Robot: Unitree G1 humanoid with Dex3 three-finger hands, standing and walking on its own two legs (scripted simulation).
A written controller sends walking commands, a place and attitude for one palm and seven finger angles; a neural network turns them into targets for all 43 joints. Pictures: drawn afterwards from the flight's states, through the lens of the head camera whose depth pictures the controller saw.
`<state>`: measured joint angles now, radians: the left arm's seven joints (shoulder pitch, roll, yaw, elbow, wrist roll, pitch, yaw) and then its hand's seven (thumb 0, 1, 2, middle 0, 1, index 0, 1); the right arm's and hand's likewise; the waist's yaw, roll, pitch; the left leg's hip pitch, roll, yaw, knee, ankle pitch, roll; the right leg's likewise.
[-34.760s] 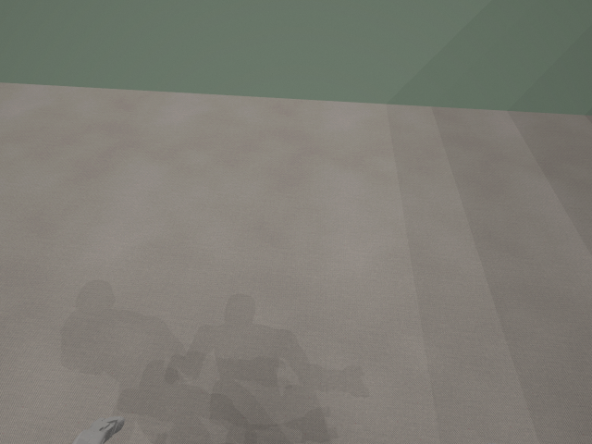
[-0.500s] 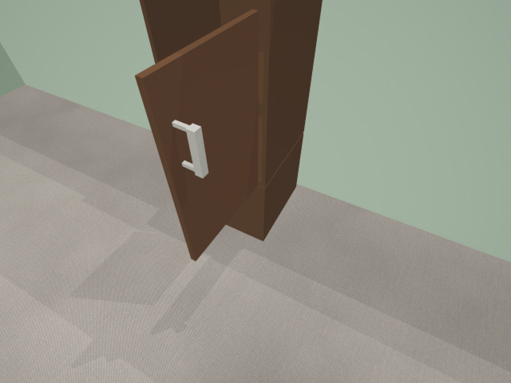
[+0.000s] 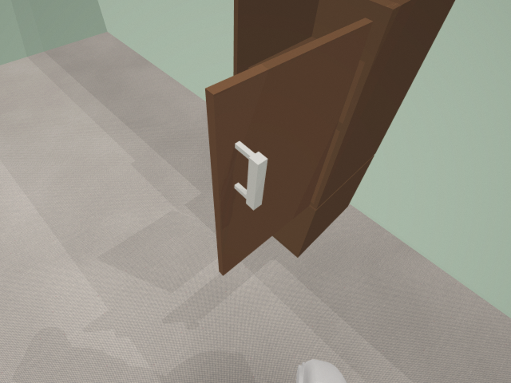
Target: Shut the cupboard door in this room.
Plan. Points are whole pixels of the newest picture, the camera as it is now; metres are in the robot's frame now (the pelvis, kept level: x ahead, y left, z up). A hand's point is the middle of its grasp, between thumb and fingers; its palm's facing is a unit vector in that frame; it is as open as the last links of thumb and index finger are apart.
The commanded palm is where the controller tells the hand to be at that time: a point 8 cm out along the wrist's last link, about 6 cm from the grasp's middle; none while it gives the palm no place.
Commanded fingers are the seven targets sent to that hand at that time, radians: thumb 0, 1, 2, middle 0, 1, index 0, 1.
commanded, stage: shuffle to correct the standing spot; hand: left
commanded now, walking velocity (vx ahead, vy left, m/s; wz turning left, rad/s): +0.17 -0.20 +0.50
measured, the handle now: (248, 176) +0.43 +0.05 +0.06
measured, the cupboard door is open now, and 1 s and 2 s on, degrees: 87 87 87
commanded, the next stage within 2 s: come to a stop and stand still in 1.84 s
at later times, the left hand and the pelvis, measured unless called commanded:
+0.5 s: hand out of the picture +0.14 +0.08 -0.16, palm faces +0.31 -0.92 -0.24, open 7.3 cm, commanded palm none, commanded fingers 0.00 0.90 0.90 -0.20 -0.30 -0.20 -0.30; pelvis +0.13 -0.11 +0.00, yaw +18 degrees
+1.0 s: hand out of the picture +0.15 +0.05 -0.16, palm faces +0.51 -0.83 -0.23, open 7.4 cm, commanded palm none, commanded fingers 0.00 0.90 0.90 -0.20 -0.30 -0.20 -0.30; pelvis +0.20 -0.17 +0.01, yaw +31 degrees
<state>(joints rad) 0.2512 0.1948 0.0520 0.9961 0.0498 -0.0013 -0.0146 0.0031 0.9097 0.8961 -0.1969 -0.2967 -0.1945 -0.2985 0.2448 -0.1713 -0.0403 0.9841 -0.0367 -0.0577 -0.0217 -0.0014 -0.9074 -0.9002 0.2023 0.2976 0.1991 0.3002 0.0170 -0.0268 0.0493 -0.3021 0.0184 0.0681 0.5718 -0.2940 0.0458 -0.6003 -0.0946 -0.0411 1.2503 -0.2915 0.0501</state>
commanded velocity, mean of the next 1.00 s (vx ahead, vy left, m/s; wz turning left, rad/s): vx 0.04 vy -0.20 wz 0.50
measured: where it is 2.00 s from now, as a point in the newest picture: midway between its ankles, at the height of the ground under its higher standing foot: outside the picture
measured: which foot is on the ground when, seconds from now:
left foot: down 0.00-0.24, up 0.26-0.66, down 0.68-1.00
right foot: up 0.00-0.22, down 0.24-0.68, up 0.70-1.00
